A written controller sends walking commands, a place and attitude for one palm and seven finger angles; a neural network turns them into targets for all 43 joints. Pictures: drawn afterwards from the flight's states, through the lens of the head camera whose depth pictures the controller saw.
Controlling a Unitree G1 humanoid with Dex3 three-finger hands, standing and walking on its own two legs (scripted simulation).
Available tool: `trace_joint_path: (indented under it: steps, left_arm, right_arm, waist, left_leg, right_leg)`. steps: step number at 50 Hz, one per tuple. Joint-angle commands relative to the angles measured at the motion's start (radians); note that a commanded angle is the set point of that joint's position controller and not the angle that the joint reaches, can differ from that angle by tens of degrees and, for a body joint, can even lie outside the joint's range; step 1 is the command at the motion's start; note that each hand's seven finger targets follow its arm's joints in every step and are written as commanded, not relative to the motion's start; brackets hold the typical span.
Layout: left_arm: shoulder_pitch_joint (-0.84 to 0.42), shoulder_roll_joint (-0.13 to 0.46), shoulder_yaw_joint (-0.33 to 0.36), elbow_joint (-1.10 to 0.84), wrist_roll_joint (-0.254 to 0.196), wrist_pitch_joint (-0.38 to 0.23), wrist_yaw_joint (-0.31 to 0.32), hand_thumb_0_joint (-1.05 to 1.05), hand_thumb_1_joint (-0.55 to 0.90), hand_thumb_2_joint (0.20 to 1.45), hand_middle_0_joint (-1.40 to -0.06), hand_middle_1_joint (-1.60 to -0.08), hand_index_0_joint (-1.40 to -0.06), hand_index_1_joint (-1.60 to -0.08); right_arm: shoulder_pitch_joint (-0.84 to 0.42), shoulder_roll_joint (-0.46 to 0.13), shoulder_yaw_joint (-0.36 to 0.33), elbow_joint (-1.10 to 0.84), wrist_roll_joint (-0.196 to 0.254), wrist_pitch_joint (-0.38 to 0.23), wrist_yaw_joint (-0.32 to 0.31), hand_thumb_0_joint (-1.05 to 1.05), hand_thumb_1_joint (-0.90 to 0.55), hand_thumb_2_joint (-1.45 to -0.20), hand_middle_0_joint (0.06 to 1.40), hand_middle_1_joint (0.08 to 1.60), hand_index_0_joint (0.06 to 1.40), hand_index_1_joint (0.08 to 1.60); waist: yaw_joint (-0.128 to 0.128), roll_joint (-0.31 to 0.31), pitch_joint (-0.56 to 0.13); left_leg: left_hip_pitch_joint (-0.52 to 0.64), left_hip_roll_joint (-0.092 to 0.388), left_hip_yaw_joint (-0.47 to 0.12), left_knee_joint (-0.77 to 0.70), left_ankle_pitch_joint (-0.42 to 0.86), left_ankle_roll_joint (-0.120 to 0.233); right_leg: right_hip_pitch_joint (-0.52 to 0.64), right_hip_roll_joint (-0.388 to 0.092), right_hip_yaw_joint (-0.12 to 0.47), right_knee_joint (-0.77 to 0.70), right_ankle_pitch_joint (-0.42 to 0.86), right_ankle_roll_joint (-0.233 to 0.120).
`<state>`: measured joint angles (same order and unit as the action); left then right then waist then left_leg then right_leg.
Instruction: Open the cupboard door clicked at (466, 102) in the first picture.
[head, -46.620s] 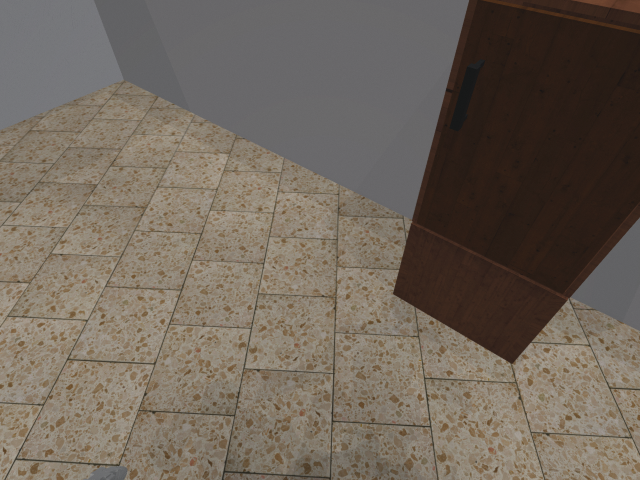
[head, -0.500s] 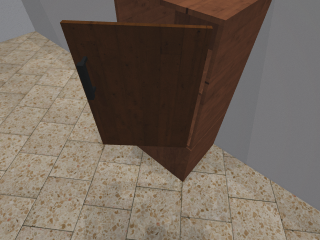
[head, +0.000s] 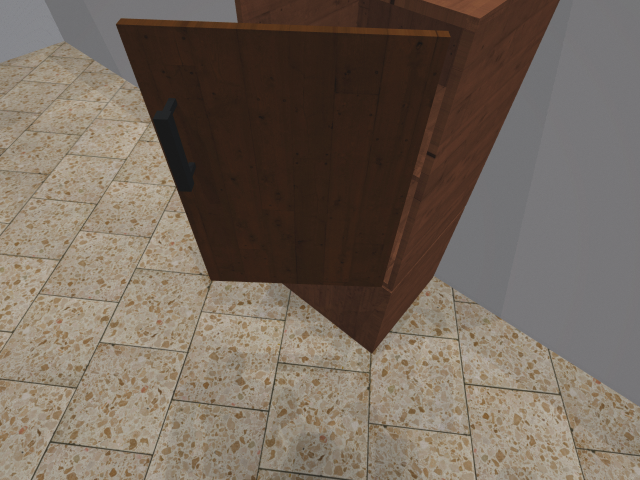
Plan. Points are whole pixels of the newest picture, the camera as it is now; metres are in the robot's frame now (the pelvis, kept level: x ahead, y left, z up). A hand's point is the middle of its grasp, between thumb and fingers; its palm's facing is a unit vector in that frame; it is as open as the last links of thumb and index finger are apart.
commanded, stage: come to a stop and stand still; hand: left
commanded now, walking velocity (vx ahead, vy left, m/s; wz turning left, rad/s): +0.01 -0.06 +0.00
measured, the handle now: (178, 146) +0.54 +0.27 +0.09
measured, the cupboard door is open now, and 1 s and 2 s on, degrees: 39 39 39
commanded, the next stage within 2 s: look again from close up in 0.80 s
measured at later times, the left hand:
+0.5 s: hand out of the picture +0.02 +0.19 -0.16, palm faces +0.02 -0.98 -0.21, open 7.3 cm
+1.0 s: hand out of the picture -0.05 +0.17 -0.17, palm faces +0.04 -0.99 -0.14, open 7.4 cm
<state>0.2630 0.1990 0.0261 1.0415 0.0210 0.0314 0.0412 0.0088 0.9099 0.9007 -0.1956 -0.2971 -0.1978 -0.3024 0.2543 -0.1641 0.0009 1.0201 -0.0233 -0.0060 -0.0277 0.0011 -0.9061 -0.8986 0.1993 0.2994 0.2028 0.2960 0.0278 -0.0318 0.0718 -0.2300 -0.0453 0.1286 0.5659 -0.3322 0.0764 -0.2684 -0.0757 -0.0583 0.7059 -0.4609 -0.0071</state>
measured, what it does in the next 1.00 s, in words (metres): stands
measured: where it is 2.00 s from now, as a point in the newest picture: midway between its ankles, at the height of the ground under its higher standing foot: outside the picture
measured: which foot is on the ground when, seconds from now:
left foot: down 0.00-1.00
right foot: down 0.00-1.00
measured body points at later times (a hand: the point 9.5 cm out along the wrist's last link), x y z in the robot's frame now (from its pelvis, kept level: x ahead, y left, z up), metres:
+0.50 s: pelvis -0.01 +0.01 +0.01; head -0.01 +0.01 +0.46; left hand +0.02 +0.24 -0.15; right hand +0.03 -0.22 -0.14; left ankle -0.02 +0.08 -0.73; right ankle -0.02 -0.12 -0.73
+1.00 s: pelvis -0.02 +0.02 +0.01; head -0.02 +0.03 +0.46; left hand -0.06 +0.22 -0.15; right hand -0.03 -0.20 -0.14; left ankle -0.02 +0.08 -0.73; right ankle -0.02 -0.12 -0.73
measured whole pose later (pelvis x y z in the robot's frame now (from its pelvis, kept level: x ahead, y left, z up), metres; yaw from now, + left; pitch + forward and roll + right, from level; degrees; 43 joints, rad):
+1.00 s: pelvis -0.02 +0.02 +0.01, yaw +1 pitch -2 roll +0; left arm 0.34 0.14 -0.03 1.12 0.01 -0.01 0.04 0.01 0.91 0.90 -0.20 -0.30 -0.20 -0.30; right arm 0.30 -0.13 0.02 1.14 -0.01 -0.03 -0.02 0.00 -0.91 -0.90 0.20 0.30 0.20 0.30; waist 0.01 -0.03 0.03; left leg -0.17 -0.05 0.10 0.42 -0.22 0.09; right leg -0.16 -0.06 -0.08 0.43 -0.24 0.03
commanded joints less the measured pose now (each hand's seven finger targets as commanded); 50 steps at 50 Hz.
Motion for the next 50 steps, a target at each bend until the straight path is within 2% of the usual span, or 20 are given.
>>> trace_joint_path:
  steps: [1,2,3,4,7,8,9,10,11,13,14,18,19,23,27,29,38,41,45,50]
  left_arm:
    - [0.104,0.062,-0.003,-0.014,0.001,-0.045,0.0,0.0,0.9,0.9,-0.2,-0.3,-0.2,-0.3]
    - [0.088,0.087,-0.006,-0.016,-0.002,-0.049,-0.003,0.0,0.9,0.9,-0.2,-0.3,-0.2,-0.3]
    - [0.063,0.098,-0.005,-0.016,-0.003,-0.053,-0.005,0.0,0.9,0.9,-0.2,-0.3,-0.2,-0.3]
    - [0.05,0.091,-0.007,-0.017,-0.002,-0.052,-0.004,0.0,0.9,0.9,-0.2,-0.3,-0.2,-0.3]
    - [0.037,0.076,-0.014,-0.017,-0.006,-0.051,-0.001,0.0,0.9,0.9,-0.2,-0.3,-0.2,-0.3]
    - [0.134,0.074,-0.015,0.025,0.003,-0.067,0.039,0.0,0.9,0.9,-0.2,-0.3,-0.2,-0.3]
    - [0.12,0.111,-0.01,0.003,0.005,-0.079,0.033,0.0,0.9,0.9,-0.2,-0.3,-0.2,-0.3]
    - [0.095,0.109,-0.012,-0.024,-0.001,-0.083,0.027,0.0,0.9,0.9,-0.2,-0.3,-0.2,-0.3]
    - [0.078,0.094,-0.016,-0.032,-0.009,-0.082,0.024,0.0,0.9,0.9,-0.2,-0.3,-0.2,-0.3]
    - [0.064,0.085,-0.018,-0.037,-0.012,-0.072,0.02,0.0,0.9,0.9,-0.2,-0.3,-0.2,-0.3]
    - [0.06,0.078,-0.022,-0.039,-0.009,-0.065,0.019,0.0,0.9,0.9,-0.2,-0.3,-0.2,-0.3]
    - [0.041,0.066,-0.028,-0.037,-0.011,-0.047,0.011,0.0,0.9,0.9,-0.2,-0.3,-0.2,-0.3]
    - [0.037,0.066,-0.029,-0.035,-0.009,-0.046,0.009,0.0,0.9,0.9,-0.2,-0.3,-0.2,-0.3]
    - [0.039,0.068,-0.028,-0.042,-0.007,-0.04,0.001,0.0,0.9,0.9,-0.2,-0.3,-0.2,-0.3]
    - [0.064,0.065,-0.029,-0.036,-0.006,-0.044,-0.001,0.0,0.9,0.9,-0.2,-0.3,-0.2,-0.3]
    - [0.072,0.064,-0.03,-0.029,-0.006,-0.047,-0.001,0.0,0.9,0.9,-0.2,-0.3,-0.2,-0.3]
    - [0.118,0.043,-0.037,0.018,-0.008,-0.049,0.0,0.0,0.9,0.9,-0.2,-0.3,-0.2,-0.3]
    - [0.129,0.036,-0.038,0.028,-0.007,-0.052,0.003,0.0,0.9,0.9,-0.2,-0.3,-0.2,-0.3]
    - [0.14,0.025,-0.037,0.042,-0.007,-0.051,0.005,0.0,0.9,0.9,-0.2,-0.3,-0.2,-0.3]
    - [0.148,0.014,-0.037,0.052,-0.006,-0.049,0.006,0.0,0.9,0.9,-0.2,-0.3,-0.2,-0.3]
  right_arm:
    - [0.013,-0.102,-0.023,-0.032,0.015,-0.022,-0.004,0.0,-0.9,-0.9,0.2,0.3,0.2,0.3]
    - [0.024,-0.09,-0.02,-0.027,0.015,-0.021,0.001,0.0,-0.9,-0.9,0.2,0.3,0.2,0.3]
    - [0.031,-0.077,-0.018,-0.013,0.011,-0.013,0.002,0.0,-0.9,-0.9,0.2,0.3,0.2,0.3]
    - [0.04,-0.071,-0.017,0.001,0.01,-0.011,0.002,0.0,-0.9,-0.9,0.2,0.3,0.2,0.3]
    - [0.051,-0.089,-0.009,0.042,0.01,-0.025,0.001,0.0,-0.9,-0.9,0.2,0.3,0.2,0.3]
    - [-0.015,-0.138,-0.017,-0.03,0.019,-0.027,0.003,0.0,-0.9,-0.9,0.2,0.3,0.2,0.3]
    - [0.002,-0.131,-0.009,-0.058,0.016,-0.024,0.007,0.0,-0.9,-0.9,0.2,0.3,0.2,0.3]
    - [0.091,-0.097,-0.014,-0.041,0.004,-0.029,0.008,0.0,-0.9,-0.9,0.2,0.3,0.2,0.3]
    - [0.097,-0.107,-0.014,-0.033,0.003,-0.03,0.002,0.0,-0.9,-0.9,0.2,0.3,0.2,0.3]
    - [0.083,-0.119,-0.015,-0.038,0.006,-0.024,-0.005,0.0,-0.9,-0.9,0.2,0.3,0.2,0.3]
    - [0.075,-0.116,-0.012,-0.039,0.005,-0.024,-0.007,0.0,-0.9,-0.9,0.2,0.3,0.2,0.3]
    - [0.04,-0.122,-0.009,-0.046,0.008,-0.013,-0.003,0.0,-0.9,-0.9,0.2,0.3,0.2,0.3]
    - [0.036,-0.118,-0.007,-0.038,0.007,-0.015,-0.001,0.0,-0.9,-0.9,0.2,0.3,0.2,0.3]
    - [0.031,-0.12,-0.009,-0.033,0.007,-0.012,0.007,0.0,-0.9,-0.9,0.2,0.3,0.2,0.3]
    - [0.04,-0.122,-0.008,-0.019,0.009,-0.019,0.009,0.0,-0.9,-0.9,0.2,0.3,0.2,0.3]
    - [0.048,-0.117,-0.007,-0.007,0.009,-0.022,0.008,0.0,-0.9,-0.9,0.2,0.3,0.2,0.3]
    - [0.076,-0.101,-0.002,0.051,0.015,-0.026,0.005,0.0,-0.9,-0.9,0.2,0.3,0.2,0.3]
    - [0.086,-0.093,-0.001,0.063,0.017,-0.028,0.004,0.0,-0.9,-0.9,0.2,0.3,0.2,0.3]
    - [0.092,-0.082,0.0,0.081,0.018,-0.031,0.001,0.0,-0.9,-0.9,0.2,0.3,0.2,0.3]
    - [0.101,-0.073,0.0,0.092,0.018,-0.029,-0.001,0.0,-0.9,-0.9,0.2,0.3,0.2,0.3]
  waist:
    - [0.011,-0.03,-0.075]
    - [-0.011,-0.055,-0.055]
    - [-0.023,-0.143,-0.05]
    - [-0.03,-0.153,-0.034]
    - [-0.022,-0.006,-0.052]
    - [-0.001,-0.016,-0.022]
    - [-0.028,0.029,-0.055]
    - [-0.06,0.047,-0.181]
    - [-0.05,0.074,-0.23]
    - [-0.039,0.104,-0.197]
    - [-0.033,0.109,-0.153]
    - [-0.032,0.025,-0.015]
    - [-0.03,0.029,0.002]
    - [-0.032,0.03,0.039]
    - [-0.028,0.019,0.005]
    - [-0.029,0.023,-0.01]
    - [-0.027,0.032,0.012]
    - [-0.027,0.011,0.005]
    - [-0.025,0.032,0.003]
    - [-0.025,0.03,0.028]
  left_leg:
    - [-0.034,0.16,-0.164,-0.112,0.31,0.001]
    - [-0.02,0.121,-0.135,-0.128,0.159,-0.028]
    - [0.0,0.107,-0.113,-0.114,0.142,-0.041]
    - [0.017,0.108,-0.112,-0.129,0.174,-0.042]
    - [0.077,0.147,-0.147,-0.179,0.355,-0.03]
    - [0.026,0.176,-0.136,0.018,0.523,-0.053]
    - [0.016,0.144,-0.124,0.01,0.434,-0.073]
    - [0.035,0.127,-0.128,-0.038,0.399,-0.065]
    - [0.067,0.141,-0.141,-0.038,0.491,-0.054]
    - [0.097,0.165,-0.168,-0.047,0.632,-0.037]
    - [0.088,0.173,-0.173,-0.047,0.69,-0.03]
    - [0.003,0.161,-0.192,-0.135,0.376,-0.025]
    - [-0.005,0.159,-0.195,-0.152,0.358,-0.022]
    - [-0.048,0.149,-0.209,-0.239,0.073,-0.02]
    - [-0.035,0.149,-0.212,-0.264,0.056,-0.018]
    - [-0.013,0.15,-0.203,-0.258,0.105,-0.017]
    - [-0.014,0.151,-0.2,-0.286,0.08,-0.022]
    - [-0.006,0.15,-0.196,-0.277,0.118,-0.021]
    - [0.003,0.152,-0.192,-0.274,0.159,-0.021]
    - [-0.011,0.156,-0.195,-0.291,0.118,-0.023]
  right_leg:
    - [0.128,-0.071,0.134,-0.283,0.339,-0.034]
    - [0.085,-0.128,0.182,-0.3,0.356,-0.062]
    - [0.074,-0.133,0.179,-0.309,0.388,-0.073]
    - [0.068,-0.127,0.154,-0.301,0.449,-0.073]
    - [0.081,-0.068,0.088,-0.26,0.474,-0.037]
    - [0.059,-0.09,0.135,-0.254,0.724,-0.017]
    - [0.109,-0.126,0.139,-0.236,0.871,-0.042]
    - [0.193,-0.124,0.117,-0.149,0.92,-0.066]
    - [0.208,-0.104,0.091,-0.125,0.86,-0.062]
    - [0.157,-0.066,0.062,-0.135,0.643,-0.055]
    - [0.133,-0.051,0.054,-0.151,0.581,-0.049]
    - [0.08,-0.038,0.065,-0.234,0.352,-0.041]
    - [0.077,-0.036,0.064,-0.243,0.341,-0.04]
    - [0.052,-0.029,0.079,-0.293,0.183,-0.036]
    - [0.075,-0.034,0.074,-0.305,0.209,-0.031]
    - [0.082,-0.038,0.071,-0.312,0.239,-0.03]
    - [0.077,-0.042,0.071,-0.333,0.243,-0.023]
    - [0.086,-0.046,0.069,-0.335,0.267,-0.021]
    - [0.091,-0.045,0.065,-0.335,0.283,-0.018]
    - [0.083,-0.044,0.06,-0.339,0.268,-0.016]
